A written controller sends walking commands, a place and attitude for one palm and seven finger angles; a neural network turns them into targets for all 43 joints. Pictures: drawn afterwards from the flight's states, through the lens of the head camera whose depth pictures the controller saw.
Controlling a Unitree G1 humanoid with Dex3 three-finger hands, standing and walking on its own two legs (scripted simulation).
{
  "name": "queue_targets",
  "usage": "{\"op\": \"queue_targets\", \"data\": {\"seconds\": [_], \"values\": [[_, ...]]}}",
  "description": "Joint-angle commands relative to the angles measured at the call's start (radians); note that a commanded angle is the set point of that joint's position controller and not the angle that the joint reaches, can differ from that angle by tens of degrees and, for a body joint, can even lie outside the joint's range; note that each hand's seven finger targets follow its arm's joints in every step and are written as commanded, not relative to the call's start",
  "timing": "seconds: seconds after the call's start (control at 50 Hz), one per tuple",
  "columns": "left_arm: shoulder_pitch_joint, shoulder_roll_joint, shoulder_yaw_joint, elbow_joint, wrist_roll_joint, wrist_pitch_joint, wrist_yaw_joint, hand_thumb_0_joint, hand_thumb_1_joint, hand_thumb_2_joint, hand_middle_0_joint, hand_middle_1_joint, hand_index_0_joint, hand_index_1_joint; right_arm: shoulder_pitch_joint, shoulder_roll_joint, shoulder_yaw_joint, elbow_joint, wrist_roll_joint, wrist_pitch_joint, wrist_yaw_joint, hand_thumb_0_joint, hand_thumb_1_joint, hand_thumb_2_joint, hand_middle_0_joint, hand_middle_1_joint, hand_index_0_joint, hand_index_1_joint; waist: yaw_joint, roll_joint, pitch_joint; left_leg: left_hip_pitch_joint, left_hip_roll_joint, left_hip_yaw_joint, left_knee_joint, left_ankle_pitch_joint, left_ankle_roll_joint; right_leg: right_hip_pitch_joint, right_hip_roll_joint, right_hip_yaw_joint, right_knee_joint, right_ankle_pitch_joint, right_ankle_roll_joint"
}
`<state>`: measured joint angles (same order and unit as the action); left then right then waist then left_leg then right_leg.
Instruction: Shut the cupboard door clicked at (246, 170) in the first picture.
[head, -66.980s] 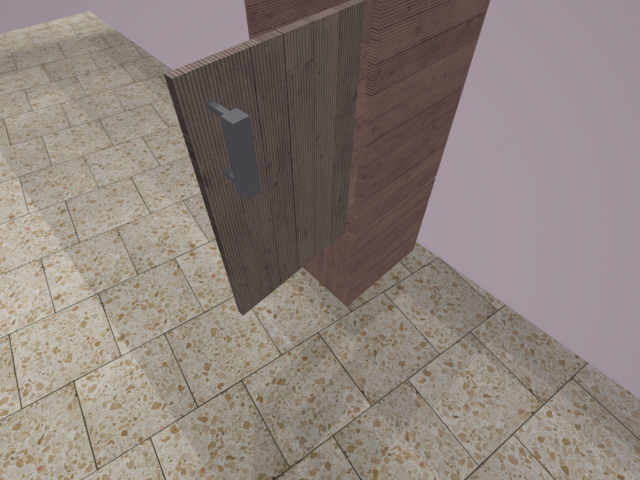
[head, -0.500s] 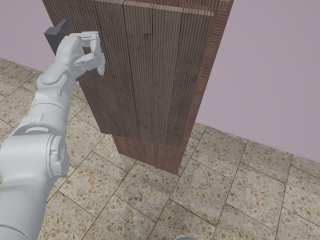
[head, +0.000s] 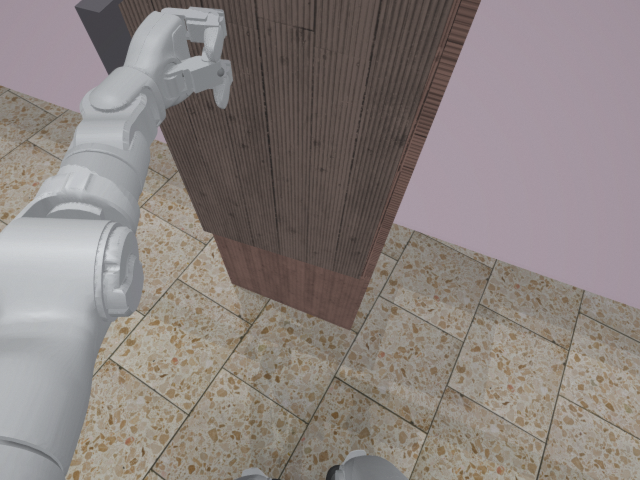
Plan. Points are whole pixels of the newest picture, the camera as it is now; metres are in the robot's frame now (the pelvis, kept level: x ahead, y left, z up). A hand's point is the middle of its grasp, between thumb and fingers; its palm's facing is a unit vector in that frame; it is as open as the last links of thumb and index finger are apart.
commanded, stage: push the door shut along its arc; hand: left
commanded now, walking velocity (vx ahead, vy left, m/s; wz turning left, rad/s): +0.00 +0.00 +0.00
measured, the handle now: (134, 51) +0.59 +0.14 +0.16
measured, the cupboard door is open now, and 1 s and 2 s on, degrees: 4 0 0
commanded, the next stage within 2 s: pull the fist back off the door in 0.06 s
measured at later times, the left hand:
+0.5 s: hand (249, 69) +0.54 +0.01 +0.17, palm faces -0.02 -1.00 -0.05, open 2.9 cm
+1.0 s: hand (242, 109) +0.49 +0.03 +0.16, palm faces -0.03 -1.00 -0.01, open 3.1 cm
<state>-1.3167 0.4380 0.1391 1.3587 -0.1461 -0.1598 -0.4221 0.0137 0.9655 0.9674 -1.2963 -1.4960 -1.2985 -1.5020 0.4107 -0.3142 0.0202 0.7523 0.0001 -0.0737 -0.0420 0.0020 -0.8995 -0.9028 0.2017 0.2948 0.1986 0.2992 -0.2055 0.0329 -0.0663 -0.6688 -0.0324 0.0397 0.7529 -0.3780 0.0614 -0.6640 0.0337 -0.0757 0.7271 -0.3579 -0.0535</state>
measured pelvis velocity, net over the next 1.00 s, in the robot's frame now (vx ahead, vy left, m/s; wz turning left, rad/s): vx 0.01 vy -0.02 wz -0.04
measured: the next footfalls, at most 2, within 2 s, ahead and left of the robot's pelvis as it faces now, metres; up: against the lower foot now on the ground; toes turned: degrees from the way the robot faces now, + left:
none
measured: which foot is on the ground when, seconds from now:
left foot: down 0.00-1.00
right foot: down 0.00-1.00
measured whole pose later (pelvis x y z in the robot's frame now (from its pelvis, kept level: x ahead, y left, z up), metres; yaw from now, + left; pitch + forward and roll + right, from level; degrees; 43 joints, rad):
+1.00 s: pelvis +0.01 -0.02 +0.01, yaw -2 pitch +10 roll +0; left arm -0.88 0.15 0.17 0.96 -0.09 -0.22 0.10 0.02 0.90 0.90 -1.30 -1.50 -1.30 -1.50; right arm 0.41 -0.28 -0.02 0.68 0.01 -0.03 0.05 0.01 -0.90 -0.90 0.20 0.29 0.19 0.30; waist -0.11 0.05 -0.09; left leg -0.46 -0.01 0.07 0.64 -0.35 0.04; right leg -0.48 0.07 -0.04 0.63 -0.33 -0.07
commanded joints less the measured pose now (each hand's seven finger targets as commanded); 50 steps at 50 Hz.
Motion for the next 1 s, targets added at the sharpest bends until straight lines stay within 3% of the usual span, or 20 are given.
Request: {"op": "queue_targets", "data": {"seconds": [0.0, 0.1, 0.14, 0.16, 0.2, 0.22, 0.26, 0.3, 0.36, 0.46, 0.5, 0.58, 0.66, 0.72, 0.74, 0.76, 0.88, 0.92, 0.94, 0.98], "values": [[-0.643, 0.058, 0.005, -0.212, -0.02, -0.059, -0.013, 0.0, 0.9, 0.9, -1.3, -1.5, -1.3, -1.5, 0.185, -0.188, -0.06, -0.021, 0.0, -0.024, -0.024, 0.0, -0.9, -0.9, 0.2, 0.3, 0.2, 0.3, -0.09, 0.039, -0.467, 0.478, 0.019, -0.111, 0.004, 0.463, -0.002, -0.045, 0.023, 0.038, -0.065, 0.369, 0.021], [-0.676, 0.015, -0.021, -0.198, -0.013, -0.054, -0.015, 0.0, 0.9, 0.9, -1.3, -1.5, -1.3, -1.5, 0.19, -0.184, -0.061, -0.002, -0.004, -0.028, -0.025, 0.0, -0.9, -0.9, 0.2, 0.3, 0.2, 0.3, -0.103, 0.06, -0.483, 0.499, 0.016, -0.112, 0.022, 0.496, 0.0, -0.088, 0.028, 0.032, -0.046, 0.374, 0.021], [-0.7, 0.051, -0.005, -0.203, -0.009, -0.052, -0.015, 0.0, 0.9, 0.9, -1.3, -1.5, -1.3, -1.5, 0.195, -0.189, -0.063, 0.003, -0.006, -0.028, -0.024, 0.0, -0.9, -0.9, 0.2, 0.3, 0.2, 0.3, -0.105, 0.056, -0.491, 0.492, 0.016, -0.114, 0.028, 0.492, -0.002, -0.091, 0.029, 0.036, -0.045, 0.374, 0.024], [-0.727, 0.096, 0.209, -0.173, -0.073, -0.014, 0.199, 0.0, 0.9, 0.9, -1.3, -1.5, -1.3, -1.5, 0.196, -0.138, -0.043, -0.036, 0.0, -0.033, -0.002, 0.0, -0.9, -0.9, 0.2, 0.3, 0.2, 0.3, -0.072, 0.088, -0.469, 0.37, 0.039, -0.126, 0.017, 0.472, -0.03, -0.006, 0.016, 0.062, -0.071, 0.393, 0.025], [-0.673, 0.004, 0.167, -0.167, -0.028, -0.003, 0.383, 0.0, 0.9, 0.9, -1.3, -1.5, -1.3, -1.5, 0.227, -0.13, -0.052, -0.043, -0.014, -0.033, 0.039, 0.0, -0.9, -0.9, 0.2, 0.3, 0.2, 0.3, -0.087, -0.018, -0.459, 0.327, 0.041, -0.137, -0.006, 0.456, -0.032, 0.02, 0.02, 0.049, -0.066, 0.386, 0.043], [-0.684, -0.057, 0.141, -0.19, -0.002, -0.014, 0.458, 0.0, 0.9, 0.9, -1.3, -1.5, -1.3, -1.5, 0.225, -0.12, -0.054, -0.042, -0.029, -0.032, 0.061, 0.0, -0.9, -0.9, 0.2, 0.3, 0.2, 0.3, -0.086, 0.023, -0.452, 0.332, 0.036, -0.13, -0.005, 0.462, -0.034, -0.002, 0.022, 0.052, -0.067, 0.38, 0.048], [-0.699, -0.09, 0.133, -0.24, 0.069, -0.061, 0.608, 0.0, 0.9, 0.9, -1.3, -1.5, -1.3, -1.5, 0.235, -0.113, -0.061, -0.038, -0.059, -0.03, 0.097, 0.0, -0.9, -0.9, 0.2, 0.3, 0.2, 0.3, -0.078, 0.048, -0.48, 0.345, 0.037, -0.132, 0.013, 0.461, -0.042, -0.029, 0.019, 0.04, -0.057, 0.355, 0.05], [-0.702, -0.106, 0.081, -0.248, 0.158, -0.12, 0.678, 0.0, 0.9, 0.9, -1.3, -1.5, -1.3, -1.5, 0.252, -0.115, -0.067, -0.032, -0.076, -0.029, 0.124, 0.0, -0.9, -0.9, 0.2, 0.3, 0.2, 0.3, -0.093, 0.058, -0.494, 0.365, 0.034, -0.138, 0.027, 0.467, -0.042, -0.059, 0.017, 0.037, -0.043, 0.337, 0.048], [-0.69, -0.119, 0.008, -0.213, 0.21, -0.151, 0.647, 0.0, 0.9, 0.9, -1.3, -1.5, -1.3, -1.5, 0.247, -0.128, -0.073, -0.036, -0.073, -0.016, 0.138, 0.0, -0.9, -0.9, 0.2, 0.3, 0.2, 0.3, -0.099, 0.073, -0.511, 0.379, 0.025, -0.133, 0.01, 0.393, -0.04, -0.043, 0.017, 0.047, -0.053, 0.313, 0.041], [-0.641, -0.032, 0.085, -0.128, 0.133, -0.107, 0.574, 0.0, 0.9, 0.9, -1.3, -1.5, -1.3, -1.5, 0.224, -0.143, -0.06, -0.063, -0.043, -0.003, 0.112, 0.0, -0.9, -0.9, 0.2, 0.3, 0.2, 0.3, -0.076, -0.003, -0.452, 0.29, 0.015, -0.109, -0.045, 0.253, -0.026, 0.066, 0.017, 0.066, -0.102, 0.28, 0.041], [-0.605, 0.033, 0.144, -0.155, 0.116, -0.126, 0.571, 0.0, 0.9, 0.9, -1.3, -1.5, -1.3, -1.5, 0.226, -0.142, -0.055, -0.08, -0.04, -0.008, 0.105, 0.0, -0.9, -0.9, 0.2, 0.3, 0.2, 0.3, -0.05, -0.021, -0.459, 0.257, 0.013, -0.098, -0.063, 0.237, -0.022, 0.131, 0.014, 0.073, -0.105, 0.287, 0.041], [-0.477, -0.012, 0.123, -0.209, 0.128, -0.188, 0.573, 0.0, 0.9, 0.9, -1.3, -1.5, -1.3, -1.5, 0.214, -0.13, -0.059, -0.098, -0.042, -0.022, 0.115, 0.0, -0.9, -0.9, 0.2, 0.3, 0.2, 0.3, -0.021, -0.045, -0.44, 0.262, 0.013, -0.082, -0.068, 0.263, -0.021, 0.152, 0.018, 0.069, -0.102, 0.318, 0.04], [-0.35, -0.02, 0.129, -0.249, 0.124, -0.183, 0.562, 0.0, 0.9, 0.9, -1.3, -1.5, -1.3, -1.5, 0.2, -0.126, -0.07, -0.118, -0.03, -0.009, 0.113, 0.0, -0.9, -0.9, 0.2, 0.3, 0.2, 0.3, 0.014, -0.077, -0.436, 0.247, 0.008, -0.049, -0.082, 0.281, -0.015, 0.234, 0.017, 0.079, -0.111, 0.385, 0.043], [-0.303, 0.028, 0.176, -0.358, 0.11, -0.186, 0.559, 0.0, 0.9, 0.9, -1.3, -1.5, -1.3, -1.5, 0.178, -0.12, -0.073, -0.142, -0.02, 0.003, 0.104, 0.0, -0.9, -0.9, 0.2, 0.3, 0.2, 0.3, 0.059, -0.045, -0.478, 0.274, 0.001, -0.031, -0.093, 0.317, -0.014, 0.315, 0.015, 0.089, -0.113, 0.448, 0.041], [-0.305, 0.031, 0.172, -0.399, 0.111, -0.193, 0.556, 0.0, 0.9, 0.9, -1.3, -1.5, -1.3, -1.5, 0.167, -0.115, -0.074, -0.147, -0.018, 0.006, 0.099, 0.0, -0.9, -0.9, 0.2, 0.3, 0.2, 0.3, 0.057, -0.056, -0.488, 0.282, 0.002, -0.026, -0.094, 0.329, -0.012, 0.338, 0.013, 0.092, -0.115, 0.474, 0.045], [-0.317, -0.031, 0.114, -0.457, 0.111, -0.202, 0.549, 0.0, 0.9, 0.9, -1.3, -1.5, -1.3, -1.5, 0.154, -0.104, -0.074, -0.154, -0.016, 0.006, 0.1, 0.0, -0.9, -0.9, 0.2, 0.3, 0.2, 0.3, 0.053, -0.029, -0.486, 0.315, 0.002, -0.024, -0.098, 0.348, -0.011, 0.336, 0.015, 0.09, -0.117, 0.495, 0.045], [-0.147, -0.1, 0.071, -0.605, 0.069, -0.16, 0.528, 0.0, 0.9, 0.9, -1.3, -1.5, -1.3, -1.5, 0.093, -0.093, -0.081, -0.167, 0.008, 0.005, 0.084, 0.0, -0.9, -0.9, 0.2, 0.3, 0.2, 0.3, 0.09, -0.052, -0.471, 0.405, 0.009, -0.018, -0.118, 0.421, -0.011, 0.377, 0.016, 0.082, -0.136, 0.575, 0.049], [-0.084, -0.165, 0.018, -0.67, 0.059, -0.13, 0.52, 0.0, 0.9, 0.9, -1.3, -1.5, -1.3, -1.5, 0.056, -0.08, -0.078, -0.179, 0.018, 0.003, 0.08, 0.0, -0.9, -0.9, 0.2, 0.3, 0.2, 0.3, 0.1, -0.003, -0.453, 0.45, 0.008, -0.011, -0.121, 0.462, -0.012, 0.372, 0.013, 0.079, -0.142, 0.607, 0.049], [-0.049, -0.162, 0.032, -0.673, 0.05, -0.115, 0.52, 0.0, 0.9, 0.9, -1.3, -1.5, -1.3, -1.5, 0.052, -0.08, -0.077, -0.178, 0.019, 0.002, 0.079, 0.0, -0.9, -0.9, 0.2, 0.3, 0.2, 0.3, 0.103, -0.069, -0.431, 0.436, 0.01, -0.014, -0.128, 0.459, -0.01, 0.386, 0.011, 0.077, -0.149, 0.615, 0.055], [-0.029, -0.172, 0.02, -0.664, 0.043, -0.08, 0.517, 0.0, 0.9, 0.9, -1.3, -1.5, -1.3, -1.5, 0.027, -0.081, -0.072, -0.18, 0.025, 0.007, 0.074, 0.0, -0.9, -0.9, 0.2, 0.3, 0.2, 0.3, 0.095, -0.114, -0.362, 0.402, 0.007, -0.007, -0.144, 0.41, -0.007, 0.393, 0.005, 0.084, -0.169, 0.615, 0.064]]}}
